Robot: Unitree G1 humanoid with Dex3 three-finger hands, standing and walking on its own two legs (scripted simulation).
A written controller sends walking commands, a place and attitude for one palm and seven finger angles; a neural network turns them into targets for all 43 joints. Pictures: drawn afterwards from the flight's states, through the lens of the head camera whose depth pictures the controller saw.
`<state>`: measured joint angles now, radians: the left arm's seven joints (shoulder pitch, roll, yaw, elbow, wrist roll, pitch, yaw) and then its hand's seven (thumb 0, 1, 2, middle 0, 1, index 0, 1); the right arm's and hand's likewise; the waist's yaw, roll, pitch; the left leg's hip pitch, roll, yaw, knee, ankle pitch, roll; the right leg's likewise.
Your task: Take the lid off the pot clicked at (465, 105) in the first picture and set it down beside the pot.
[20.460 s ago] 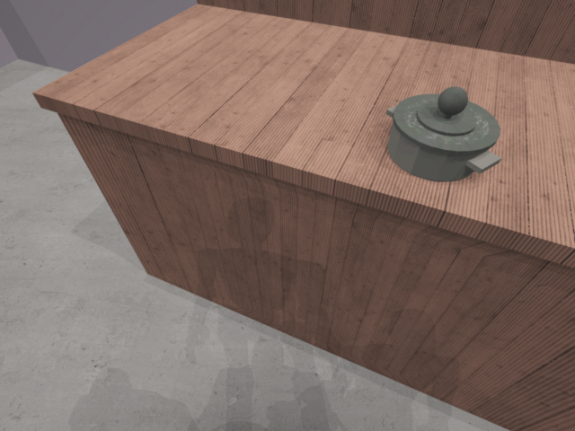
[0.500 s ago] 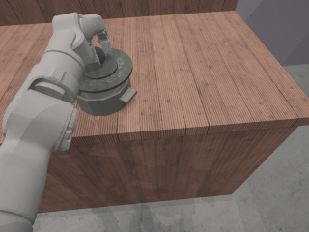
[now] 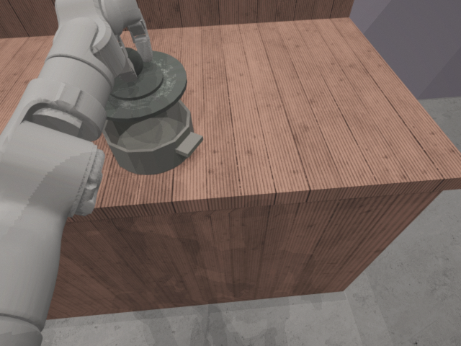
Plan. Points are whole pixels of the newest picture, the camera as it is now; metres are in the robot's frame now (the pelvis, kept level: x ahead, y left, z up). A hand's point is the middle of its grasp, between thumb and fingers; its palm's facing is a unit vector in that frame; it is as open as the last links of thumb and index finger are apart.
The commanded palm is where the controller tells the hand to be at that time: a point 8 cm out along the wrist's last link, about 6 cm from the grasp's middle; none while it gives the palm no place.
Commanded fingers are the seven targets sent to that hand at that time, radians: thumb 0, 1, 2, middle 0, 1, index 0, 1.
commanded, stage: lift the lid straight up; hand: left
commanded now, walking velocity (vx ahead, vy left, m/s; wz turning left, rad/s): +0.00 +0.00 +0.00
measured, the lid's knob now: (128, 62) +0.52 +0.13 +0.23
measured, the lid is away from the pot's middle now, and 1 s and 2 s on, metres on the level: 0.02 0.03 0.13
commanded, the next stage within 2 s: move the lid sideways beside the pot in 0.94 s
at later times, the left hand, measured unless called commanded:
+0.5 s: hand (113, 27) +0.49 +0.13 +0.30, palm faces -0.25 -0.16 -0.96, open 7.4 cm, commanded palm +0.49 +0.13 +0.37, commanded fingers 0.00 0.66 0.91 -0.83 -1.11 -0.86 -1.11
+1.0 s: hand (116, 8) +0.50 +0.12 +0.32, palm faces -0.21 -0.18 -0.96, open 7.4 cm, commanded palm +0.49 +0.13 +0.39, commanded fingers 0.00 0.66 0.91 -0.83 -1.11 -0.86 -1.11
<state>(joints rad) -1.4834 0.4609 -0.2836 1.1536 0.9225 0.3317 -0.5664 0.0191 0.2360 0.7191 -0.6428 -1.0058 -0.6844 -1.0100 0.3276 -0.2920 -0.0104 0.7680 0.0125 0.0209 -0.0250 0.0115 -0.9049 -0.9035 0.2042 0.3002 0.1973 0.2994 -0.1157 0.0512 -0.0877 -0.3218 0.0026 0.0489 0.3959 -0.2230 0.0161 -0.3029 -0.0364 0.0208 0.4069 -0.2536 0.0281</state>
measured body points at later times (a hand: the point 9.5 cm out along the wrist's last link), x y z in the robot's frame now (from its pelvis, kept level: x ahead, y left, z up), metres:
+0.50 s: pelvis +0.00 +0.00 +0.00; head +0.03 -0.02 +0.45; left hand +0.50 +0.13 +0.36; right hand +0.03 -0.27 -0.14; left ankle -0.02 +0.11 -0.74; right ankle -0.04 -0.14 -0.74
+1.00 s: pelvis +0.00 +0.00 +0.00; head +0.04 -0.03 +0.45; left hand +0.50 +0.12 +0.38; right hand +0.03 -0.27 -0.14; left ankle -0.02 +0.11 -0.74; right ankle -0.04 -0.14 -0.74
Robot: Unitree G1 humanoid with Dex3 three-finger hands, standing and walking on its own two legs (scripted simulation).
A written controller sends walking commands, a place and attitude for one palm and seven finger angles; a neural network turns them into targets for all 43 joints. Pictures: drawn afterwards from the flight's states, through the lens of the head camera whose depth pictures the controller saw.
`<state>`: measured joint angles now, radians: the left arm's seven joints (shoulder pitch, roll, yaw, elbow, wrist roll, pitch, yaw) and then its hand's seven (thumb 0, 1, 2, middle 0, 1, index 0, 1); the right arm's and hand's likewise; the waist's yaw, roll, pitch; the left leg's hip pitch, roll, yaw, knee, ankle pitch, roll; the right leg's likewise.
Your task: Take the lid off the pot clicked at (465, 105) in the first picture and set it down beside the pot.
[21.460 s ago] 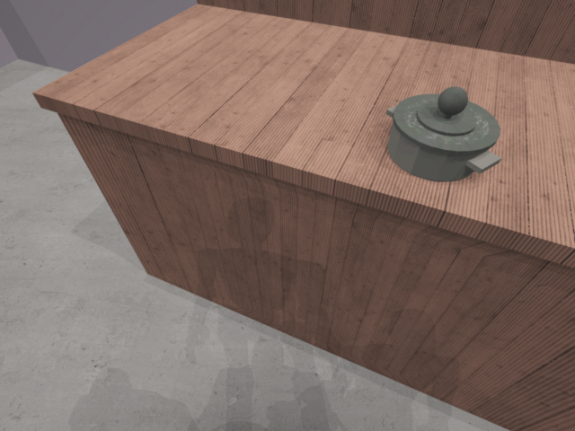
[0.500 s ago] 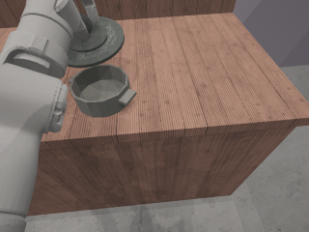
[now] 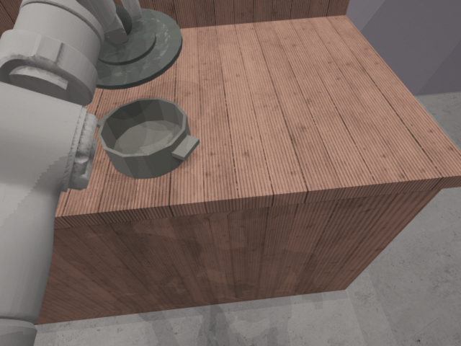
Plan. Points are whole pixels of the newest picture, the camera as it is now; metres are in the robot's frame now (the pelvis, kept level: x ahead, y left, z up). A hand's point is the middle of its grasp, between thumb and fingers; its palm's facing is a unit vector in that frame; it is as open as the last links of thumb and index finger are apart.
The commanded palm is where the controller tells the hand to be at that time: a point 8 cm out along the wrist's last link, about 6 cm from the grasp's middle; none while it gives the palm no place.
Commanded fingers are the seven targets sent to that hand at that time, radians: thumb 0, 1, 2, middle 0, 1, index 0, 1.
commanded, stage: move the lid sideways beside the pot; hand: left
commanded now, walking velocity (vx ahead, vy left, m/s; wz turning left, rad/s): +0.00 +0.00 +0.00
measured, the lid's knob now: (115, 21) +0.52 +0.12 +0.30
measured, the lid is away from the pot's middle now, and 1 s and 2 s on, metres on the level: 0.03 0.13 0.22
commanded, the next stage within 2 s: none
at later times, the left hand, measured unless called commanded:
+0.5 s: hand (57, 22) +0.48 +0.18 +0.32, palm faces -0.17 -0.10 -0.98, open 7.4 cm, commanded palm +0.47 +0.19 +0.38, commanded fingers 0.00 0.66 0.91 -0.83 -1.11 -0.86 -1.11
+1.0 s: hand (1, 37) +0.46 +0.25 +0.31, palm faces -0.20 -0.13 -0.97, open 7.4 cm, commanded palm +0.47 +0.25 +0.38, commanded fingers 0.00 0.66 0.91 -0.83 -1.11 -0.86 -1.11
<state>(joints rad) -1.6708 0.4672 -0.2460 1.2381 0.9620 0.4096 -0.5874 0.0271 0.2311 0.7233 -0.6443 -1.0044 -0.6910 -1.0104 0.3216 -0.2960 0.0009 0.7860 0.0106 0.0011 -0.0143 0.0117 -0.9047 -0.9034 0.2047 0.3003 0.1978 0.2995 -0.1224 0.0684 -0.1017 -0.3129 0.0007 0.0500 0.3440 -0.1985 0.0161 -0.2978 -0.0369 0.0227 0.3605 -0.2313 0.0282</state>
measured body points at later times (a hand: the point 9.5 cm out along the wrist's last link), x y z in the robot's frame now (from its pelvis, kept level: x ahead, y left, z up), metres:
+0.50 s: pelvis +0.00 +0.00 +0.00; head +0.03 -0.01 +0.45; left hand +0.48 +0.18 +0.37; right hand +0.06 -0.27 -0.13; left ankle -0.03 +0.11 -0.74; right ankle -0.04 -0.14 -0.75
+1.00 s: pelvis -0.01 +0.01 +0.00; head +0.03 +0.00 +0.45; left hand +0.47 +0.25 +0.37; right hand +0.03 -0.27 -0.13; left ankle -0.03 +0.11 -0.75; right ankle -0.04 -0.14 -0.75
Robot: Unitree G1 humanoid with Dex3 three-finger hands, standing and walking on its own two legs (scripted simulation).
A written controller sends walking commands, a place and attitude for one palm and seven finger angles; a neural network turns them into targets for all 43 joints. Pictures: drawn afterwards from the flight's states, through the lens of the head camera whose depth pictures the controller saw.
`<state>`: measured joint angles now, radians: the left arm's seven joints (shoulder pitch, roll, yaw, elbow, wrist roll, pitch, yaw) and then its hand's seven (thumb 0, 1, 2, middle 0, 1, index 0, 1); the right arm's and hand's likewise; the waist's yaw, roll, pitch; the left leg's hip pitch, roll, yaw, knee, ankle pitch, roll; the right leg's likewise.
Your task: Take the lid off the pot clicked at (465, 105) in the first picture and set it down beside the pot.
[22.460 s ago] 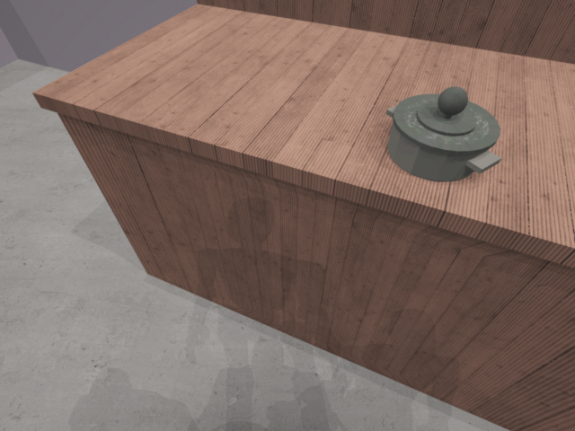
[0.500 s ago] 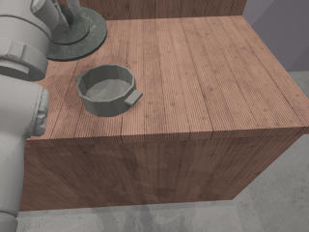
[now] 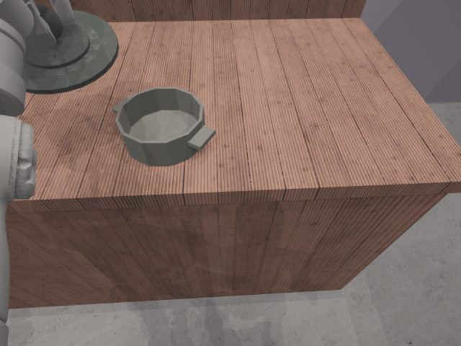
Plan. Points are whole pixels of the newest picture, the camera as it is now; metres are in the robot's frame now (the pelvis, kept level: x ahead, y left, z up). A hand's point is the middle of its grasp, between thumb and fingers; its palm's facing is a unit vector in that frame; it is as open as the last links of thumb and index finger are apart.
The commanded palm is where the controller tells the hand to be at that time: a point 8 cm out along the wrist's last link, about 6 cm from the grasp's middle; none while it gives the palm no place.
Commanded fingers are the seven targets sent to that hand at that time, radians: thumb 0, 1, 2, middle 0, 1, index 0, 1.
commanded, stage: move the lid sideways beside the pot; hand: left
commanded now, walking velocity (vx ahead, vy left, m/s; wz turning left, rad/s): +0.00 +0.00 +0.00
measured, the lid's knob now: (43, 23) +0.51 +0.24 +0.29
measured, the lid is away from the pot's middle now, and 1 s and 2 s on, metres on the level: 0.13 0.22 0.23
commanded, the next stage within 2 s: lower the lid onto the table in 1.12 s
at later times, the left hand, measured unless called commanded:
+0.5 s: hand out of the picture +0.49 +0.29 +0.32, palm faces -0.16 -0.16 -0.97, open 7.4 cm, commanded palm +0.48 +0.29 +0.38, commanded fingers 0.00 0.66 0.91 -0.83 -1.11 -0.86 -1.11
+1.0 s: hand out of the picture +0.48 +0.32 +0.31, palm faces -0.19 -0.20 -0.96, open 7.4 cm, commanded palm +0.49 +0.33 +0.38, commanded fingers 0.00 0.66 0.91 -0.83 -1.11 -0.86 -1.11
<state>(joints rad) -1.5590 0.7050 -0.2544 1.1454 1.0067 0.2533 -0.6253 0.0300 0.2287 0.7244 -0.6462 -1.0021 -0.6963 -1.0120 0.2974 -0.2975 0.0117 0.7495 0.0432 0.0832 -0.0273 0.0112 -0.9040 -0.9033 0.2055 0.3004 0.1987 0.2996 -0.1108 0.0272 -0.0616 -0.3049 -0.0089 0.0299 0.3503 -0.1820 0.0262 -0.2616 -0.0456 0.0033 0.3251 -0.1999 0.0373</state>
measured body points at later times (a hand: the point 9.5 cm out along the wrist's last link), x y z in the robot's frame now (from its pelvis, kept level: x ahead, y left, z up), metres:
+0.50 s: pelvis +0.02 +0.00 +0.00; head +0.06 +0.00 +0.45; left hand +0.49 +0.29 +0.37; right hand +0.05 -0.28 -0.13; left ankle -0.01 +0.10 -0.75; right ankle -0.03 -0.15 -0.75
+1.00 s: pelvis +0.02 +0.00 +0.00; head +0.07 -0.01 +0.45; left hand +0.48 +0.33 +0.37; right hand +0.04 -0.29 -0.13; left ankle -0.01 +0.10 -0.75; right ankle -0.03 -0.15 -0.75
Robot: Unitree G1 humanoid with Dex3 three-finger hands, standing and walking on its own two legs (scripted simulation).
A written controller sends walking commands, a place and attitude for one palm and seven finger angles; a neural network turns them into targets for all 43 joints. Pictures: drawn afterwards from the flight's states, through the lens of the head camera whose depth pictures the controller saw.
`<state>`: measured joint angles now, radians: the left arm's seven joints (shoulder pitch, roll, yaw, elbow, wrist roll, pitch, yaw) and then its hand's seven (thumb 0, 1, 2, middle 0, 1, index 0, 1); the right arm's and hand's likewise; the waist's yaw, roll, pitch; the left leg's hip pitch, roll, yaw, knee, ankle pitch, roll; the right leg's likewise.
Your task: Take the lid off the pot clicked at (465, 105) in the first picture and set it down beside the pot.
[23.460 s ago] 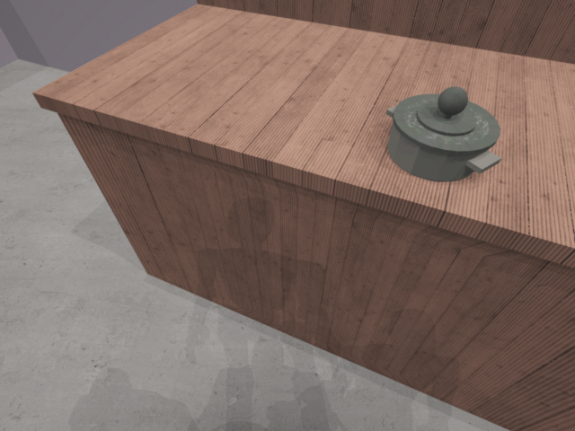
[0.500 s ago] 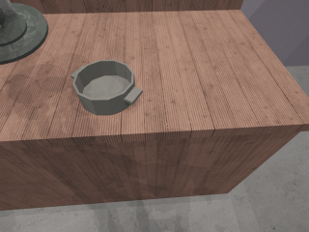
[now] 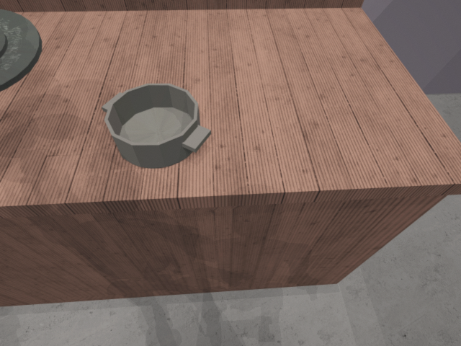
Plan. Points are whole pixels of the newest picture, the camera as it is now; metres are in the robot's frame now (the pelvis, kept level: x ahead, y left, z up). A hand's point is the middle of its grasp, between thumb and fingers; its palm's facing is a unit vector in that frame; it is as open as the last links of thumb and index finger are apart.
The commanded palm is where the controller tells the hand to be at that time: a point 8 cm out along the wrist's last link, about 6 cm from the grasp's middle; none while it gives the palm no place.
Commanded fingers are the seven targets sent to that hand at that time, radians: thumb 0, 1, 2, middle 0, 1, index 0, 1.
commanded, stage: move the lid sideways beside the pot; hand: left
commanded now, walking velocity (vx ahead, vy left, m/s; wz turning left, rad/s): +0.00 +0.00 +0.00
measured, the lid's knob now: out of the picture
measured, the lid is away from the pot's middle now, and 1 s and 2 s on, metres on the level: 0.22 0.23 0.23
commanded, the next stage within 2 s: lower the lid onto the table in 0.12 s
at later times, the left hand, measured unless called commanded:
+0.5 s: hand out of the picture +0.48 +0.33 +0.29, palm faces -0.19 -0.29 -0.94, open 7.4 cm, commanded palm +0.48 +0.34 +0.36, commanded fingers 0.00 0.66 0.91 -0.83 -1.11 -0.86 -1.11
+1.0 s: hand out of the picture +0.46 +0.34 +0.26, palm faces -0.27 -0.27 -0.92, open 7.4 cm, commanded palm +0.49 +0.34 +0.33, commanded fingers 0.00 0.66 0.91 -0.83 -1.11 -0.86 -1.11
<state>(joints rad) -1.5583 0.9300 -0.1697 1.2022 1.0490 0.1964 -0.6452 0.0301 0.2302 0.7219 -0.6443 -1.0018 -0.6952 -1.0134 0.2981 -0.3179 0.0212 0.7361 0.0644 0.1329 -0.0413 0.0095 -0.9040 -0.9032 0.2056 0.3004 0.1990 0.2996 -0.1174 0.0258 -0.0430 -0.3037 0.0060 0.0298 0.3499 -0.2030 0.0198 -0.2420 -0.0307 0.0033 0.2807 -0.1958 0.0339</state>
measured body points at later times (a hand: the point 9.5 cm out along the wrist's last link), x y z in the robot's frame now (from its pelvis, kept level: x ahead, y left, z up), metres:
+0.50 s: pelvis +0.01 +0.00 +0.00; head +0.08 +0.00 +0.44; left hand +0.48 +0.34 +0.35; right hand +0.03 -0.28 -0.13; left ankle -0.03 +0.11 -0.75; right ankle -0.05 -0.14 -0.75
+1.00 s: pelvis +0.00 +0.01 +0.00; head +0.06 +0.01 +0.44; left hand +0.47 +0.35 +0.31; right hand +0.01 -0.27 -0.13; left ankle -0.03 +0.11 -0.75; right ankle -0.05 -0.14 -0.75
